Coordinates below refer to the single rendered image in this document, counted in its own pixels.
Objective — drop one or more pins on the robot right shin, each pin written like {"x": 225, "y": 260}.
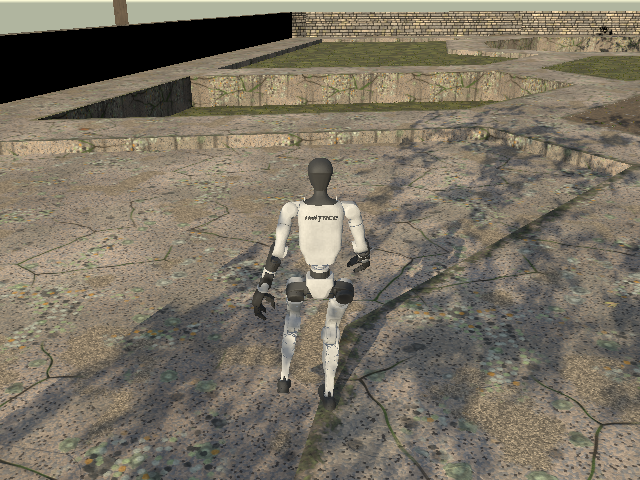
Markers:
{"x": 330, "y": 357}

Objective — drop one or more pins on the right robot forearm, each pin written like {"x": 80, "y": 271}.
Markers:
{"x": 364, "y": 256}

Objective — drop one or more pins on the right robot foot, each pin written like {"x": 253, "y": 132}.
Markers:
{"x": 328, "y": 402}

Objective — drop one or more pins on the robot right hand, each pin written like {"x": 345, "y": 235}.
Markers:
{"x": 354, "y": 260}

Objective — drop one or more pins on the robot left hand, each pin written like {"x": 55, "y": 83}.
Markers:
{"x": 257, "y": 303}

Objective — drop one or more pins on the left robot forearm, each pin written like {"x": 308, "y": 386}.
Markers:
{"x": 269, "y": 272}

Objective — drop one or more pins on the right robot upper arm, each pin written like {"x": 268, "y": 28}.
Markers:
{"x": 352, "y": 212}

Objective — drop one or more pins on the left robot upper arm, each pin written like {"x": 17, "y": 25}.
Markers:
{"x": 288, "y": 212}

